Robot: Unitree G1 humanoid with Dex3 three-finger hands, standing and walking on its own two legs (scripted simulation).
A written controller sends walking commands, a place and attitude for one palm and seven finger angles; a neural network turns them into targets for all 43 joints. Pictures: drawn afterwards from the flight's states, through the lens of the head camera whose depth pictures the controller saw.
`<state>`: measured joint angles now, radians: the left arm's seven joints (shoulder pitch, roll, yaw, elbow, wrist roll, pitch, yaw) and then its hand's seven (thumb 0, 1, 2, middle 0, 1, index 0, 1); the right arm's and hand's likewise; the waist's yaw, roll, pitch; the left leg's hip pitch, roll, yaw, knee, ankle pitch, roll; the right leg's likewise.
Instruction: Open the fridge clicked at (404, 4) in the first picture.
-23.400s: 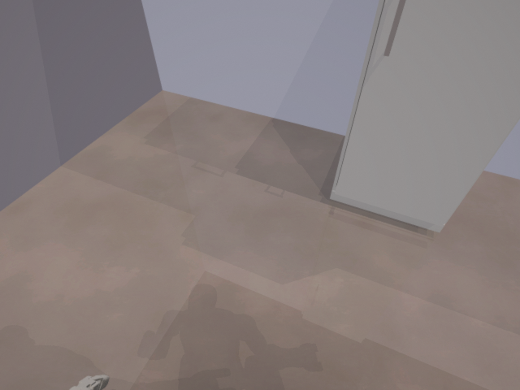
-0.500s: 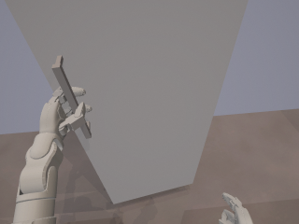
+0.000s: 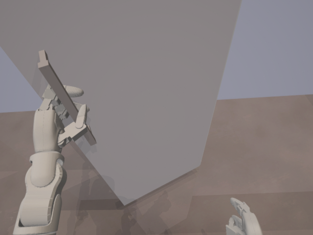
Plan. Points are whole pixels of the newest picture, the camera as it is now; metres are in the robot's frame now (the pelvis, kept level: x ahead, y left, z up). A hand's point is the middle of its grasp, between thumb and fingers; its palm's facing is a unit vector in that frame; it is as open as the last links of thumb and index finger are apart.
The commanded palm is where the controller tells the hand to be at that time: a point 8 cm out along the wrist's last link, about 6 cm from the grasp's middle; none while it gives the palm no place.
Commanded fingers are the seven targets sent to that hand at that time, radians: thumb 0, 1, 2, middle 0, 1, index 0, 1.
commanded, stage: walk backward, drawing the door open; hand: left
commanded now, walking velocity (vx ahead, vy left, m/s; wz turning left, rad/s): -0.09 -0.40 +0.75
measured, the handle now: (72, 106) +0.36 +0.18 +0.18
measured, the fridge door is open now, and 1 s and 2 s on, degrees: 25 61 67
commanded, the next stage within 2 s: stop walking and hold the door back in 1.10 s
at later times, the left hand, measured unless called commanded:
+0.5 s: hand (134, 189) +0.18 +0.03 +0.16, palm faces +0.27 -0.92 -0.27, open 7.2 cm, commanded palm +0.13 +0.07 +0.18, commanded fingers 0.00 0.90 0.90 -0.45 -1.40 -0.45 -1.40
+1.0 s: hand (214, 216) +0.14 -0.09 +0.16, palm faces +0.69 -0.68 -0.25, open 7.3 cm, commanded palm +0.08 -0.07 +0.17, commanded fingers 0.00 0.90 0.90 -0.45 -1.40 -0.45 -1.40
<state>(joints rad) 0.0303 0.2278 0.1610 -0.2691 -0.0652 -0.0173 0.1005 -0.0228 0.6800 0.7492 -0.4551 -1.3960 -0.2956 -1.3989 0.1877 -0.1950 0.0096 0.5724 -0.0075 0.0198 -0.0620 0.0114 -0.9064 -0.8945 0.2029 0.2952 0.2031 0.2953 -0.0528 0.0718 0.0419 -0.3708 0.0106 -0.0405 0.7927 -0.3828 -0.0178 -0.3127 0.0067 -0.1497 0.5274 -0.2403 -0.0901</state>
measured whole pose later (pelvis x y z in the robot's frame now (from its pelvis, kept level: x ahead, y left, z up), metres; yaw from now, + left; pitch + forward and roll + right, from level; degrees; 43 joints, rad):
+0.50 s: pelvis -0.06 -0.15 -0.01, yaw +20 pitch +0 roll -2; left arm 0.01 0.22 -0.06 -0.47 0.02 -0.02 0.04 -0.06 0.66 0.84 -0.42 -1.37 -0.15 -1.15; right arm 0.13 -0.14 0.01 0.63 0.01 -0.07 -0.03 0.01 -0.90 -0.89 0.21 0.30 0.21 0.30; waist -0.02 0.08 0.15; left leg -0.47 0.13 -0.16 0.75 -0.37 -0.07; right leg -0.30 -0.02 -0.04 0.61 -0.31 0.02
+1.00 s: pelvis +0.00 -0.37 -0.02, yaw +45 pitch -2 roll -1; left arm -0.01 0.22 -0.01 -0.46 0.01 -0.02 0.05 -0.07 0.66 0.92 -0.42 -1.35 -0.11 -1.13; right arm 0.10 -0.16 -0.01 0.63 0.02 -0.07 -0.03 0.01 -0.90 -0.89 0.20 0.30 0.20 0.30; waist 0.00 0.07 0.19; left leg -0.54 0.13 -0.14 0.98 -0.49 -0.05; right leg -0.32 -0.05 -0.06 0.68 -0.33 0.04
